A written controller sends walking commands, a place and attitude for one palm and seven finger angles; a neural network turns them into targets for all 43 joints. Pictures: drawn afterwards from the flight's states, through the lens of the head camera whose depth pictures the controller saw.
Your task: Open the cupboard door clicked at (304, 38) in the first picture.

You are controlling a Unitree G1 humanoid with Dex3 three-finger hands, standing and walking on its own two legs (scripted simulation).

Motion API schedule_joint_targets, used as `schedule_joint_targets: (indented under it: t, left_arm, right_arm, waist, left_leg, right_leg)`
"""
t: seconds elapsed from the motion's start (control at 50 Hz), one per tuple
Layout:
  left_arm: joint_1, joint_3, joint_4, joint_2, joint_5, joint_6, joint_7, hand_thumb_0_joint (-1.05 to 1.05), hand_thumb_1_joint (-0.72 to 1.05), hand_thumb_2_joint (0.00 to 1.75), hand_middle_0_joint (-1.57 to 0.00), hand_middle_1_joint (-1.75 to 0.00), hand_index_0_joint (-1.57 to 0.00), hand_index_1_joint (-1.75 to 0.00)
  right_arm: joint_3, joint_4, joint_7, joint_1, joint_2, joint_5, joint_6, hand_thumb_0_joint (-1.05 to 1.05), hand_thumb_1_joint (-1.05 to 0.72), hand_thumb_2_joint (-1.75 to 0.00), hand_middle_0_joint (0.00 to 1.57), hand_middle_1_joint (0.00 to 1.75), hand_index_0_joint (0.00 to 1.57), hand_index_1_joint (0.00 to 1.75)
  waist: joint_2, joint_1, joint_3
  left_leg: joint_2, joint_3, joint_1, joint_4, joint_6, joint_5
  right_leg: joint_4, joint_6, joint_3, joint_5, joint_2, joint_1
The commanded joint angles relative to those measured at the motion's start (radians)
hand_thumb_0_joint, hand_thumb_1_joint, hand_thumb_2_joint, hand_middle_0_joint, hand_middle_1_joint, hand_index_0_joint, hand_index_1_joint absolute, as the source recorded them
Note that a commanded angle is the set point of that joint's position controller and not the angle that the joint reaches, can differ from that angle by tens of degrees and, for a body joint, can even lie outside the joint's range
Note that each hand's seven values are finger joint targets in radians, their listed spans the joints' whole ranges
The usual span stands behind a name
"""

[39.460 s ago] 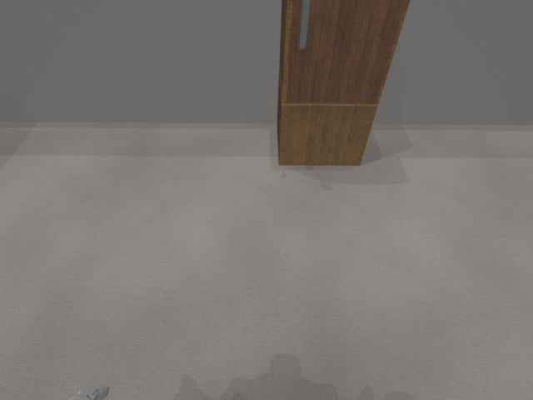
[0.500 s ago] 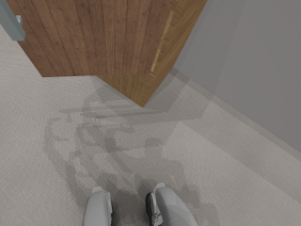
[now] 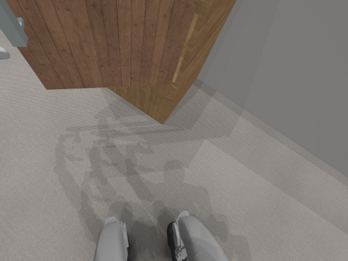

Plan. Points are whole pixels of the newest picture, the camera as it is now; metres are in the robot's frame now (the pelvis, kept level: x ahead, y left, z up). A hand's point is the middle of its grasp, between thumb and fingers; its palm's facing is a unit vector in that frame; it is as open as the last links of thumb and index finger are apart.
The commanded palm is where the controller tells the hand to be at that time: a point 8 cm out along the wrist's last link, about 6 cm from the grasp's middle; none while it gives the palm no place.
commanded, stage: slide the fingers in behind the handle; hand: left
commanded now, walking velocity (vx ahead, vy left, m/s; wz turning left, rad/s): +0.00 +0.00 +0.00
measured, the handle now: out of the picture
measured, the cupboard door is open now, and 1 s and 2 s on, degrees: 42 42 42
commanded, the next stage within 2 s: close the thumb around the handle in 1.20 s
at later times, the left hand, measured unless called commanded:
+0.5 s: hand out of the picture +0.56 +0.25 +0.10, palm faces +0.02 -1.00 +0.01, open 14.0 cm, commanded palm +0.55 +0.28 +0.09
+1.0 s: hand (10, 20) +0.56 +0.23 +0.10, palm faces +0.04 -1.00 +0.00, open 14.0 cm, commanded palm +0.55 +0.26 +0.09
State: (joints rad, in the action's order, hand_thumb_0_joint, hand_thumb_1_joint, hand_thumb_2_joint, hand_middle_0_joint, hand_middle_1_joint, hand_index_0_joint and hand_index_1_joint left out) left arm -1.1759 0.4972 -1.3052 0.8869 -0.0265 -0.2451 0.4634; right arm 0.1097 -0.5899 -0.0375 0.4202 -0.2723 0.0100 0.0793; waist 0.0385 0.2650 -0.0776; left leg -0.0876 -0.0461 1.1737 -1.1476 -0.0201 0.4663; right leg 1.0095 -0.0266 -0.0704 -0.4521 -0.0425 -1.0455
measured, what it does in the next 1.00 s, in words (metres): stands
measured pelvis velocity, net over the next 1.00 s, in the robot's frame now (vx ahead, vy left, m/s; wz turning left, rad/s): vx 0.01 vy -0.01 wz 0.01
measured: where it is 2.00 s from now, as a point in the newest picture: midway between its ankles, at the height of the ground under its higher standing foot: (151, 258)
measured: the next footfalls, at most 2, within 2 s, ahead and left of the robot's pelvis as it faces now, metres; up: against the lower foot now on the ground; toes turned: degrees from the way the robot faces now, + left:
none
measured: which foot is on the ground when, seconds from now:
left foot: down 0.00-1.00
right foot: down 0.00-1.00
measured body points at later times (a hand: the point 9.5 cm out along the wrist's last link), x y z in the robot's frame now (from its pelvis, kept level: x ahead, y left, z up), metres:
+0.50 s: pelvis +0.01 -0.01 +0.01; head +0.18 +0.04 +0.42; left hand +0.55 +0.30 +0.10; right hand -0.02 -0.27 -0.08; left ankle +0.02 +0.10 -0.65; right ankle +0.01 -0.15 -0.65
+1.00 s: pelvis +0.01 -0.01 +0.01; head +0.18 +0.02 +0.42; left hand +0.55 +0.28 +0.10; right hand -0.02 -0.27 -0.09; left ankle +0.02 +0.10 -0.65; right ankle +0.01 -0.15 -0.65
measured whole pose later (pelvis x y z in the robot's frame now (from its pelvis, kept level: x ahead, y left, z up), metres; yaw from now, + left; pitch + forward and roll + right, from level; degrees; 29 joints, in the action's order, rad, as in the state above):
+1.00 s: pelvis +0.01 -0.01 +0.01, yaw +1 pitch +27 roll -5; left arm -1.12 0.46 -1.29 0.75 -0.05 -0.30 0.35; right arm 0.08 -0.63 -0.01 0.43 -0.27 0.02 0.07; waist 0.04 0.24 -0.09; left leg -0.09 -0.04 1.11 -1.11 0.00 0.47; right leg 1.00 -0.01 -0.06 -0.47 -0.04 -1.00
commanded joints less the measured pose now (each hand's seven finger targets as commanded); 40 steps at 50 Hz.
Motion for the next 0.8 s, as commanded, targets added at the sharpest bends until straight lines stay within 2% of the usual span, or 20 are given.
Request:
schedule_joint_targets:
  t: [0.0, 0.04, 0.08, 0.12, 0.14, 0.16, 0.2, 0.22, 0.24, 0.28, 0.34, 0.42, 0.46, 0.54, 0.6, 0.62, 0.66, 0.72, 0.76, 0.78]
  left_arm:
    - [-0.373, 0.05, 0.225, 0.298, -0.021, -0.063, -0.02, 0.0, -0.5, 0.3, -0.3, -1.2, -0.3, -1.2]
    - [-0.39, 0.023, 0.232, 0.251, -0.025, -0.071, -0.027, 0.0, -0.5, 0.3, -0.3, -1.2, -0.3, -1.2]
    - [-0.388, 0.057, 0.242, 0.287, -0.03, -0.078, -0.032, 0.0, -0.5, 0.3, -0.3, -1.2, -0.3, -1.2]
    - [-0.373, 0.056, 0.254, 0.27, -0.037, -0.085, -0.032, 0.0, -0.5, 0.3, -0.3, -1.2, -0.3, -1.2]
    - [-0.344, 0.057, 0.235, 0.266, -0.035, -0.083, -0.032, 0.0, -0.5, 0.3, -0.3, -1.2, -0.3, -1.2]
    - [-0.354, 0.033, 0.224, 0.239, -0.035, -0.079, -0.033, 0.0, -0.5, 0.3, -0.3, -1.2, -0.3, -1.2]
    - [-0.358, 0.024, 0.223, 0.23, -0.034, -0.075, -0.037, 0.0, -0.5, 0.3, -0.3, -1.2, -0.3, -1.2]
    - [-0.383, 0.01, 0.236, 0.203, -0.04, -0.081, -0.038, 0.0, -0.5, 0.3, -0.3, -1.2, -0.3, -1.2]
    - [-0.371, 0.039, 0.247, 0.237, -0.039, -0.087, -0.042, 0.0, -0.5, 0.3, -0.3, -1.2, -0.3, -1.2]
    - [-0.355, 0.035, 0.259, 0.218, -0.045, -0.091, -0.042, 0.0, -0.5, 0.3, -0.3, -1.2, -0.3, -1.2]
    - [-0.345, 0.02, 0.263, 0.181, -0.05, -0.097, -0.047, 0.0, -0.5, 0.3, -0.3, -1.2, -0.3, -1.2]
    - [-0.353, 0.014, 0.246, 0.167, -0.054, -0.092, -0.061, 0.0, -0.5, 0.3, -0.3, -1.2, -0.3, -1.2]
    - [-0.384, 0.007, 0.247, 0.17, -0.045, -0.097, -0.072, 0.0, -0.5, 0.3, -0.3, -1.2, -0.3, -1.2]
    - [-0.358, 0.008, 0.286, 0.145, -0.049, -0.12, -0.086, 0.0, -0.5, 0.3, -0.3, -1.2, -0.3, -1.2]
    - [-0.366, -0.02, 0.238, 0.112, -0.049, -0.103, -0.092, 0.0, -0.5, 0.3, -0.3, -1.2, -0.3, -1.2]
    - [-0.374, -0.004, 0.247, 0.131, -0.046, -0.107, -0.097, 0.0, -0.5, 0.3, -0.3, -1.2, -0.3, -1.2]
    - [-0.395, -0.029, 0.241, 0.104, -0.04, -0.103, -0.107, 0.0, -0.5, 0.3, -0.3, -1.2, -0.3, -1.2]
    - [-0.39, 0.001, 0.264, 0.129, -0.038, -0.121, -0.122, 0.0, -0.5, 0.3, -0.3, -1.2, -0.3, -1.2]
    - [-0.399, -0.04, 0.258, 0.073, -0.041, -0.123, -0.119, 0.0, -0.5, 0.3, -0.3, -1.2, -0.3, -1.2]
    - [-0.389, -0.027, 0.252, 0.086, -0.042, -0.123, -0.119, 0.0, -0.5, 0.3, -0.3, -1.2, -0.3, -1.2]
  right_arm:
    - [-0.088, 0.016, -0.012, 0.237, -0.22, 0.007, -0.001, 0.0, -0.9, -0.9, 0.2, 0.3, 0.2, 0.3]
    - [-0.092, 0.011, -0.008, 0.233, -0.216, 0.007, -0.002, 0.0, -0.9, -0.9, 0.2, 0.3, 0.2, 0.3]
    - [-0.094, 0.009, -0.007, 0.239, -0.22, 0.009, -0.001, 0.0, -0.9, -0.9, 0.2, 0.3, 0.2, 0.3]
    - [-0.097, 0.01, -0.004, 0.244, -0.218, 0.01, -0.001, 0.0, -0.9, -0.9, 0.2, 0.3, 0.2, 0.3]
    - [-0.097, 0.012, -0.002, 0.238, -0.216, 0.007, -0.001, 0.0, -0.9, -0.9, 0.2, 0.3, 0.2, 0.3]
    - [-0.097, 0.007, -0.002, 0.237, -0.215, 0.006, 0.0, 0.0, -0.9, -0.9, 0.2, 0.3, 0.2, 0.3]
    - [-0.098, 0.007, -0.004, 0.238, -0.216, 0.005, 0.003, 0.0, -0.9, -0.9, 0.2, 0.3, 0.2, 0.3]
    - [-0.099, 0.002, -0.003, 0.242, -0.213, 0.007, 0.0, 0.0, -0.9, -0.9, 0.2, 0.3, 0.2, 0.3]
    - [-0.102, 0.0, -0.003, 0.247, -0.217, 0.009, 0.002, 0.0, -0.9, -0.9, 0.2, 0.3, 0.2, 0.3]
    - [-0.106, -0.001, 0.0, 0.245, -0.213, 0.01, 0.001, 0.0, -0.9, -0.9, 0.2, 0.3, 0.2, 0.3]
    - [-0.109, -0.005, 0.004, 0.243, -0.21, 0.009, 0.003, 0.0, -0.9, -0.9, 0.2, 0.3, 0.2, 0.3]
    - [-0.107, -0.002, 0.004, 0.239, -0.206, 0.007, 0.0, 0.0, -0.9, -0.9, 0.2, 0.3, 0.2, 0.3]
    - [-0.106, -0.007, 0.003, 0.236, -0.205, 0.008, -0.001, 0.0, -0.9, -0.9, 0.2, 0.3, 0.2, 0.3]
    - [-0.112, -0.006, 0.01, 0.233, -0.2, 0.011, -0.003, 0.0, -0.9, -0.9, 0.2, 0.3, 0.2, 0.3]
    - [-0.111, -0.011, 0.01, 0.227, -0.201, 0.007, -0.002, 0.0, -0.9, -0.9, 0.2, 0.3, 0.2, 0.3]
    - [-0.11, -0.009, 0.008, 0.23, -0.202, 0.009, -0.003, 0.0, -0.9, -0.9, 0.2, 0.3, 0.2, 0.3]
    - [-0.11, -0.01, 0.008, 0.226, -0.199, 0.009, -0.005, 0.0, -0.9, -0.9, 0.2, 0.3, 0.2, 0.3]
    - [-0.113, -0.01, 0.01, 0.235, -0.199, 0.015, -0.009, 0.0, -0.9, -0.9, 0.2, 0.3, 0.2, 0.3]
    - [-0.114, -0.019, 0.014, 0.232, -0.193, 0.014, -0.012, 0.0, -0.9, -0.9, 0.2, 0.3, 0.2, 0.3]
    - [-0.116, -0.018, 0.015, 0.234, -0.195, 0.013, -0.011, 0.0, -0.9, -0.9, 0.2, 0.3, 0.2, 0.3]
  waist:
    - [0.281, -0.02, -0.561]
    - [0.292, -0.009, -0.548]
    - [0.275, -0.018, -0.56]
    - [0.267, -0.022, -0.575]
    - [0.28, -0.03, -0.568]
    - [0.253, -0.014, -0.54]
    - [0.247, -0.012, -0.514]
    - [0.258, -0.003, -0.521]
    - [0.261, -0.018, -0.552]
    - [0.272, -0.02, -0.569]
    - [0.267, -0.021, -0.564]
    - [0.23, -0.016, -0.529]
    - [0.247, -0.011, -0.527]
    - [0.279, -0.028, -0.583]
    - [0.216, -0.005, -0.519]
    - [0.231, -0.013, -0.527]
    - [0.233, -0.004, -0.524]
    - [0.231, -0.012, -0.571]
    - [0.228, -0.001, -0.562]
    - [0.228, -0.006, -0.559]
  left_leg:
    - [0.018, -0.056, -0.651, 0.104, -0.006, -0.503]
    - [0.015, -0.061, -0.674, 0.106, -0.003, -0.511]
    - [0.018, -0.055, -0.651, 0.106, -0.006, -0.497]
    - [0.022, -0.053, -0.658, 0.109, -0.007, -0.524]
    - [0.022, -0.05, -0.657, 0.109, -0.004, -0.525]
    - [0.021, -0.048, -0.643, 0.108, -0.007, -0.504]
    - [0.022, -0.046, -0.628, 0.116, -0.008, -0.484]
    - [0.022, -0.05, -0.648, 0.114, -0.01, -0.497]
    - [0.021, -0.052, -0.662, 0.114, -0.006, -0.517]
    - [0.023, -0.048, -0.674, 0.11, -0.005, -0.541]
    - [0.023, -0.05, -0.69, 0.114, -0.003, -0.556]
    - [0.029, -0.036, -0.635, 0.114, -0.012, -0.503]
    - [0.028, -0.039, -0.638, 0.112, -0.009, -0.5]
    - [0.028, -0.041, -0.692, 0.112, -0.003, -0.557]
    - [0.03, -0.032, -0.627, 0.113, -0.011, -0.485]
    - [0.031, -0.037, -0.635, 0.115, -0.01, -0.494]
    - [0.031, -0.035, -0.631, 0.114, -0.01, -0.483]
    - [0.033, -0.033, -0.639, 0.106, -0.011, -0.512]
    - [0.032, -0.031, -0.639, 0.101, -0.011, -0.511]
    - [0.032, -0.032, -0.638, 0.104, -0.009, -0.509]
  right_leg:
    - [-0.096, 0.042, -0.011, 0.292, -0.045, 0.086]
    - [-0.097, 0.042, -0.014, 0.285, -0.046, 0.054]
    - [-0.099, 0.042, -0.008, 0.293, -0.046, 0.091]
    - [-0.097, 0.044, -0.007, 0.322, -0.047, 0.114]
    - [-0.098, 0.043, -0.008, 0.319, -0.046, 0.107]
    - [-0.102, 0.04, -0.008, 0.31, -0.047, 0.096]
    - [-0.107, 0.04, -0.008, 0.299, -0.046, 0.097]
    - [-0.107, 0.042, -0.007, 0.304, -0.046, 0.085]
    - [-0.104, 0.042, -0.008, 0.314, -0.045, 0.101]
    - [-0.103, 0.041, -0.005, 0.338, -0.045, 0.108]
    - [-0.105, 0.042, -0.007, 0.344, -0.045, 0.108]
    - [-0.111, 0.042, 0.001, 0.341, -0.045, 0.135]
    - [-0.109, 0.04, 0.002, 0.335, -0.042, 0.124]
    - [-0.103, 0.044, 0.003, 0.367, -0.043, 0.139]
    - [-0.113, 0.038, 0.005, 0.341, -0.041, 0.137]
    - [-0.108, 0.042, 0.005, 0.34, -0.041, 0.137]
    - [-0.108, 0.039, 0.006, 0.332, -0.038, 0.126]
    - [-0.1, 0.043, 0.012, 0.364, -0.039, 0.155]
    - [-0.102, 0.038, 0.013, 0.373, -0.039, 0.147]
    - [-0.103, 0.04, 0.011, 0.37, -0.039, 0.15]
